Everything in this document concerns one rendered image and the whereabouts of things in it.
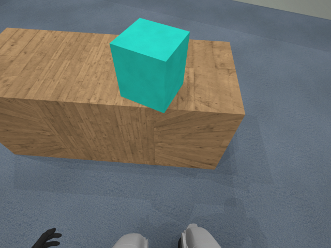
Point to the left robot hand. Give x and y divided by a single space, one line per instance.
49 234

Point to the robot right thigh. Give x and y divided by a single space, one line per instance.
198 237

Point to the right robot shin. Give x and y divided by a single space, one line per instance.
191 225

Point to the carton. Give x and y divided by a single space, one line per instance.
149 60

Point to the pedestal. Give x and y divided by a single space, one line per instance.
59 97

